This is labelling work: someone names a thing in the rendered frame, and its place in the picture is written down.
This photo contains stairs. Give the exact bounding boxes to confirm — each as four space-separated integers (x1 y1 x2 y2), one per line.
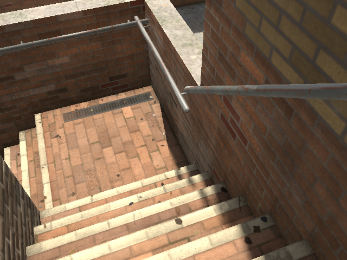
4 128 45 211
26 163 319 260

